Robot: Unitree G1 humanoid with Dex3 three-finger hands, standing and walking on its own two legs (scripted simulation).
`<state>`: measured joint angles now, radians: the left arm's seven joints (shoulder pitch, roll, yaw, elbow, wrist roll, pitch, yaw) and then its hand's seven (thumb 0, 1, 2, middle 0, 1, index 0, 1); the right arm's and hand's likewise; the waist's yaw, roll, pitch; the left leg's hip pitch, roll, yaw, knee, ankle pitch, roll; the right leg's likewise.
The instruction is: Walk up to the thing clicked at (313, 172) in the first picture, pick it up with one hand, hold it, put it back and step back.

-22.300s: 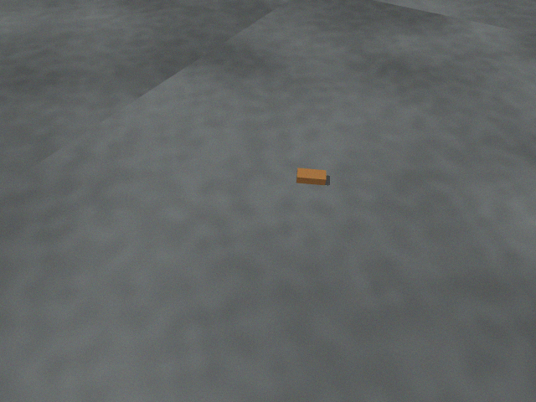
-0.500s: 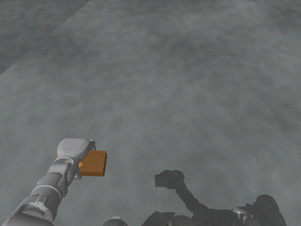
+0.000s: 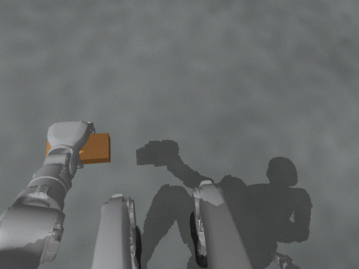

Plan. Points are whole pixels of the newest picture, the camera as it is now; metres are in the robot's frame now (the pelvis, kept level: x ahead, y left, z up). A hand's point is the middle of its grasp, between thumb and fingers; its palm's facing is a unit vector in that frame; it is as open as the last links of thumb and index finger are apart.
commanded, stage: crouch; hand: left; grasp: from above
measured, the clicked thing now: (80, 149) +0.42 +0.21 -0.18
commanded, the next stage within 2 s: lower in 0.96 s
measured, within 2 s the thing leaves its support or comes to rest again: neither
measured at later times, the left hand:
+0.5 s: hand (90, 151) +0.44 +0.21 -0.29, palm faces -0.47 +0.01 -0.88, open 9.6 cm
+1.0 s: hand (95, 152) +0.45 +0.21 -0.35, palm faces -0.47 +0.00 -0.88, open 9.6 cm
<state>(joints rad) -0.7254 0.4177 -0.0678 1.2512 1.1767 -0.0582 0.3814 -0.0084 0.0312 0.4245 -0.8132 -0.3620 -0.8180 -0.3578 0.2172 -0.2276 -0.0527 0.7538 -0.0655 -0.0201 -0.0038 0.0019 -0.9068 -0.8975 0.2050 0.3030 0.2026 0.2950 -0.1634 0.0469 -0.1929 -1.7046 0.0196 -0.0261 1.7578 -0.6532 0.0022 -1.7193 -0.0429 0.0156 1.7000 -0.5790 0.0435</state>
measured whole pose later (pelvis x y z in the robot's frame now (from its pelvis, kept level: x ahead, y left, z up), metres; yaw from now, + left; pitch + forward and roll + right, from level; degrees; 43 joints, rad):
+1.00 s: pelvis -0.02 -0.01 -0.18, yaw -2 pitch +35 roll -5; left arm -1.01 0.61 0.05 1.53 1.28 -0.16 0.44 -0.01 0.07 0.40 -0.77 -0.39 -0.78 -0.38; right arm 0.18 -0.27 0.02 0.77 -0.15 -0.09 0.13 0.00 -0.91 -0.90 0.20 0.30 0.20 0.29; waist -0.26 0.02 -0.07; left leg -2.25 -0.01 -0.10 2.34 -0.71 -0.02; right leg -2.25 -0.03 0.00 2.25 -0.62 0.04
